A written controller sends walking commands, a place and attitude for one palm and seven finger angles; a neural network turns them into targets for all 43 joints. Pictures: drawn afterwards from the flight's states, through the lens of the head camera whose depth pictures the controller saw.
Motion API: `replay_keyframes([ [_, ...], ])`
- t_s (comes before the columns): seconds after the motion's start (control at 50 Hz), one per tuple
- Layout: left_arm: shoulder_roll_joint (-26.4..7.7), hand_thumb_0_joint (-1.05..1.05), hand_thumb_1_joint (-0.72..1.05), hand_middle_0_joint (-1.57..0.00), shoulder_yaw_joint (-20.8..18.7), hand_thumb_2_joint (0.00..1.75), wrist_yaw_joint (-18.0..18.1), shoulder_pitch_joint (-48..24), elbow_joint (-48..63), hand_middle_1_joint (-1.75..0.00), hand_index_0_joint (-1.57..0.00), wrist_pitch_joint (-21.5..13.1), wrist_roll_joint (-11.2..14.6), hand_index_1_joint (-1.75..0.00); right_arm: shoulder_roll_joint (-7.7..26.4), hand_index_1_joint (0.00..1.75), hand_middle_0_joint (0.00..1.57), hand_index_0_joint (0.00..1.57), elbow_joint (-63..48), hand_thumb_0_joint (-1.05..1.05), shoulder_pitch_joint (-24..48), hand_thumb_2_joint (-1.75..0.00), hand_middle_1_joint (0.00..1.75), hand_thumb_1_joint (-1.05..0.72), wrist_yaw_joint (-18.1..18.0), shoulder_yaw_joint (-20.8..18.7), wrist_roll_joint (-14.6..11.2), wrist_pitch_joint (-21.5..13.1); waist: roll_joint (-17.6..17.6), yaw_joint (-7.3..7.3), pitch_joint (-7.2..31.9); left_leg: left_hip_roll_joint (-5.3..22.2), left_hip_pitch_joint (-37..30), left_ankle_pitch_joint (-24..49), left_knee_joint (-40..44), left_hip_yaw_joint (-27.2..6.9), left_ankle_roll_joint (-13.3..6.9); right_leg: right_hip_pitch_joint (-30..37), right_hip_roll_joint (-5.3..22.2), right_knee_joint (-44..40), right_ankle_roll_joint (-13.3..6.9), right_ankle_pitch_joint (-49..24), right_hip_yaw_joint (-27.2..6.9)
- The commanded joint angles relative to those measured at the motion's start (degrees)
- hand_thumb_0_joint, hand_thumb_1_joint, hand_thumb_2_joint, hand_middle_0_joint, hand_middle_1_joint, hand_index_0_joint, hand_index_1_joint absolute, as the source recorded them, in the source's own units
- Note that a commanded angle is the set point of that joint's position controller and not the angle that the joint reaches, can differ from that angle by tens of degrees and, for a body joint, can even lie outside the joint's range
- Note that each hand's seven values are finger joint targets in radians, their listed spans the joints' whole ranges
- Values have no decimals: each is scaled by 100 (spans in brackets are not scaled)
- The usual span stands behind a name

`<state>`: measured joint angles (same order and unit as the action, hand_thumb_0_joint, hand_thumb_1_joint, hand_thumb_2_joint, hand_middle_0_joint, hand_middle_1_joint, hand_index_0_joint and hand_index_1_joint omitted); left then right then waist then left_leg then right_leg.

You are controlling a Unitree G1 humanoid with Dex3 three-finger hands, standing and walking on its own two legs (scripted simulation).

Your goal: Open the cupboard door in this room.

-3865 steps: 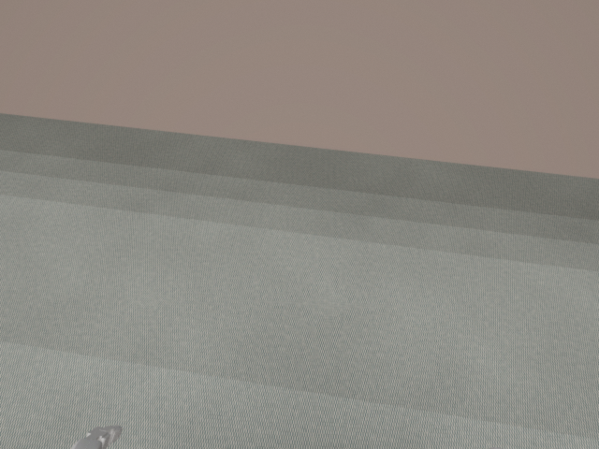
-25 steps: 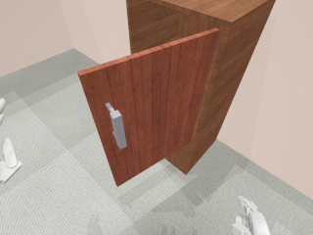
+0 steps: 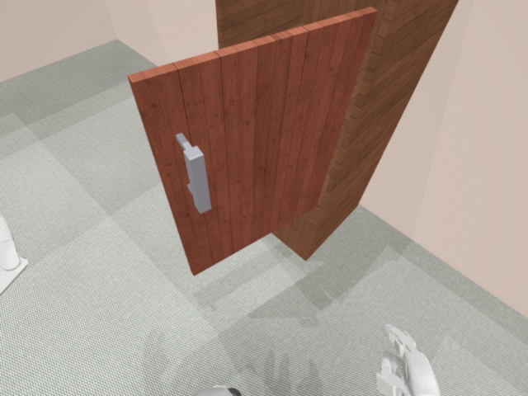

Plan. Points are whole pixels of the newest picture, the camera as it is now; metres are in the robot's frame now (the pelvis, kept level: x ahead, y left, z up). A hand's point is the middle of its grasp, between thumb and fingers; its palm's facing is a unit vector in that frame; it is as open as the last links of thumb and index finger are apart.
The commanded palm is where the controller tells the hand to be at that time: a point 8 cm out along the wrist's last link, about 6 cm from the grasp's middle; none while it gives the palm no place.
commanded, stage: step back with the hand held close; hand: left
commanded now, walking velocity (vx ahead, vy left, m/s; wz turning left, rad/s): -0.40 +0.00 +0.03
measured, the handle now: (193, 174) +0.43 +0.16 +0.06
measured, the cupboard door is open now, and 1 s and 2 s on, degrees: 77 77 77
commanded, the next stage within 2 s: stop stepping back and stand still in 0.28 s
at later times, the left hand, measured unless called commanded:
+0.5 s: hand out of the picture +0.04 +0.22 +0.15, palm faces +0.37 -0.79 -0.48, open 7.4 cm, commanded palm -0.05 +0.27 +0.18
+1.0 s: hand out of the picture -0.07 +0.22 +0.16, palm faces +0.44 -0.81 -0.39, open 7.4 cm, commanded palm -0.13 +0.27 +0.18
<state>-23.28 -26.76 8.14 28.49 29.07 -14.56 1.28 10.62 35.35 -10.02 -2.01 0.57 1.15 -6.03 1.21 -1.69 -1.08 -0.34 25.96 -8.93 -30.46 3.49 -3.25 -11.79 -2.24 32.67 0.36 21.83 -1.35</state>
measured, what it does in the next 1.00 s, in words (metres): walks backwards: left foot, then right foot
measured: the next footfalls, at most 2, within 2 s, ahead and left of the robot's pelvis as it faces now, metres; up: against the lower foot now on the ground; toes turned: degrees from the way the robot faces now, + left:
left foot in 0.50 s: -0.17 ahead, +0.08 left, +0.00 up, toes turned +10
right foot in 0.76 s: -0.17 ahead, -0.15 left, +0.00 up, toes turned +1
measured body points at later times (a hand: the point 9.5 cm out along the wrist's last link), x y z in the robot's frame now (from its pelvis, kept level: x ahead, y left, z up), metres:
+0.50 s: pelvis -0.16 -0.04 +0.00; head -0.12 -0.01 +0.45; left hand +0.01 +0.26 +0.17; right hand +0.04 -0.29 -0.06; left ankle -0.23 +0.07 -0.73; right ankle -0.10 -0.11 -0.73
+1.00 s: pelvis -0.25 -0.04 -0.01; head -0.27 -0.01 +0.44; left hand -0.10 +0.26 +0.18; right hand -0.09 -0.29 -0.07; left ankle -0.22 +0.08 -0.73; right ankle -0.22 -0.15 -0.71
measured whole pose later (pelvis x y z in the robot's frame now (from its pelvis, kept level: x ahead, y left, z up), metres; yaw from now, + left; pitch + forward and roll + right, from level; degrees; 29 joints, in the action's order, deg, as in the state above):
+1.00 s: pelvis -0.25 -0.04 -0.01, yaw +3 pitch -3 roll -1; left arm -23.1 -21.8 8.3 31.6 32.2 -10.7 0.4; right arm 12.1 36.6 -14.1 -5.1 0.1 0.9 -6.1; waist 4.2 0.9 -0.7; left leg 2.4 17.2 -16.5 -35.8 2.5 -1.3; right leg -20.1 -0.1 45.3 -1.4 25.8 3.1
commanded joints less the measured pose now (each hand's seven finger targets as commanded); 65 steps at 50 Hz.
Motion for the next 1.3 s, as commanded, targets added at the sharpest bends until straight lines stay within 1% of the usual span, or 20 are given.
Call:
replay_keyframes([
  [0.0,-986,0,90,-20,-374,90,-53,178,1533,-30,-20,-276,113,-30,959,30,20,20,-736,0,306,-90,30,-90,32,-419,-47,-309,-1259,88,2121,1362,-3239,4926,395,-1369,-225,-484,18,-262,29,-654,7],
  [0.08,-1569,0,90,-20,-1137,90,-58,1132,2107,-30,-20,-132,351,-30,901,30,20,20,-1142,0,624,-90,30,-90,60,-382,-144,-161,-649,-107,2542,1173,-2200,3011,271,-1053,-210,440,292,-639,73,-1960,-89],
  [0.14,-1680,0,90,-20,-1424,90,-7,1464,1492,-30,-20,-7,374,-30,702,30,20,20,-1337,0,884,-90,30,-90,-46,-320,-403,105,1214,-46,1414,-274,264,-1873,-2519,-440,342,169,2146,-1374,-130,-5298,-1411],
  [0.28,-1032,0,90,-20,-314,90,140,31,687,-30,-20,258,13,-30,559,30,20,20,-910,0,1011,-90,30,-90,-378,-211,-168,304,277,257,288,46,28,-1808,-2058,-138,483,-86,1625,-1073,-443,-6069,-730],
  [0.36,-1118,0,90,-20,-255,90,248,120,1070,-30,-20,341,-94,-30,728,30,20,20,-961,0,530,-90,30,-90,-441,-287,-186,412,826,214,1202,-74,-429,-1710,-823,-80,363,1019,1478,-1044,15,-6299,-520],
  [0.44,-1435,0,90,-20,-635,90,330,704,2133,-30,-20,246,6,-30,851,30,20,20,-1204,0,131,-90,30,-90,-423,-324,-191,378,-20,316,1968,253,-1334,-222,1128,-373,141,1381,1049,-657,-91,-3468,-388],
  [0.48,-1754,0,90,-20,-999,90,318,773,2642,-30,-20,88,-3,-30,905,30,20,20,-1339,0,153,-90,30,-90,-372,-388,-171,172,-1405,153,1817,1301,-1838,1117,1166,-1464,-116,159,342,-8,41,-1218,73],
  [0.54,-1579,0,90,-20,-1057,90,287,785,2241,-30,-20,23,25,-30,711,30,20,20,-1158,0,264,-90,30,-90,-290,-274,-56,-180,-2054,204,774,1420,-1074,624,1744,-1421,-155,-520,224,949,40,91,279],
  [0.7,-685,0,90,-20,104,90,134,-562,-30,-30,-20,248,-95,-30,1014,30,20,20,-696,0,292,-90,30,-90,-332,-264,-157,-226,-724,322,-727,1006,586,-3270,1350,-1043,-207,371,139,-577,-153,361,553],
  [0.76,-986,0,90,-20,88,90,57,-886,95,-30,-20,244,-28,-30,884,30,20,20,-688,0,281,-90,30,-90,-303,-301,-121,-128,1510,239,-364,84,502,-1614,-1724,-109,141,-102,1816,-2229,-1109,1783,-2150],
  [0.8,-1066,0,90,-20,49,90,100,-1252,780,-30,-20,128,-56,-30,906,30,20,20,-656,0,407,-90,30,-90,-266,-346,-125,-193,1112,169,171,217,600,-1733,-2715,-376,179,208,2136,-2124,-1379,920,-2297],
  [0.9,-1398,0,90,-20,-503,90,167,-495,2039,-30,-20,-47,-15,-30,722,30,20,20,-764,0,337,-90,30,-90,-382,-189,-27,-265,-723,362,246,247,-1872,-1377,461,-199,128,-1562,1011,-603,-612,1489,-180],
  [0.94,-1332,0,90,-20,-600,90,273,-384,2456,-30,-20,-212,-82,-30,820,30,20,20,-922,0,258,-90,30,-90,-375,-206,-17,-420,-3100,234,150,1976,-1602,-3460,2364,-3152,-594,-2023,68,2233,-122,1244,532],
  [1.0,-1379,0,90,-20,-782,90,259,-296,1569,-30,-20,-180,-103,-30,679,30,20,20,-746,0,145,-90,30,-90,-329,-265,-69,-581,-1512,296,-74,1957,-989,-2551,2081,-2727,-907,-1905,456,2903,-52,683,60],
  [1.06,-911,0,90,-20,-485,90,187,170,650,-30,-20,-71,-40,-30,798,30,20,20,-604,0,-2,-90,30,-90,-293,-319,-151,-534,-1375,248,-59,1411,-654,-1794,1712,-1158,-542,-848,318,1411,27,313,692],
  [1.14,-781,0,90,-20,-150,90,78,27,261,-30,-20,36,-32,-30,941,30,20,20,-774,0,162,-90,30,-90,-314,-371,-137,-353,-1038,202,-137,1106,314,-2495,1213,-639,-227,632,129,-153,-86,459,946],
  [1.18,-941,0,90,-20,-149,90,57,43,265,-30,-20,123,-54,-30,761,30,20,20,-821,0,153,-90,30,-90,-280,-350,-184,-249,930,196,-137,216,647,-1746,-1204,-61,120,416,1413,-1857,-690,843,-1475],
  [1.2,54,0,90,-20,1698,90,-611,132,-3485,-30,-20,1159,-596,-30,1008,30,20,20,-14,0,288,-90,30,-90,231,-429,-23,-171,1096,136,146,480,1387,-2021,-2235,-202,368,330,2740,-1012,-997,-3191,-1284],
  [1.22,78,0,90,-20,1731,90,-741,-49,-3722,-30,-20,1437,-483,-30,611,30,20,20,-65,0,-74,-90,30,-90,248,-347,-92,113,1180,224,735,475,819,-2558,-2318,-251,419,358,2480,-590,-1116,-4303,-1104],
  [1.28,328,0,90,-20,2014,90,-704,-1028,-4067,-30,-20,1556,-355,-30,705,30,20,20,350,0,-909,-90,30,-90,302,-351,-1,460,1662,558,547,246,-769,-1129,-1009,-58,384,-1100,1451,-243,-590,-582,-36],
])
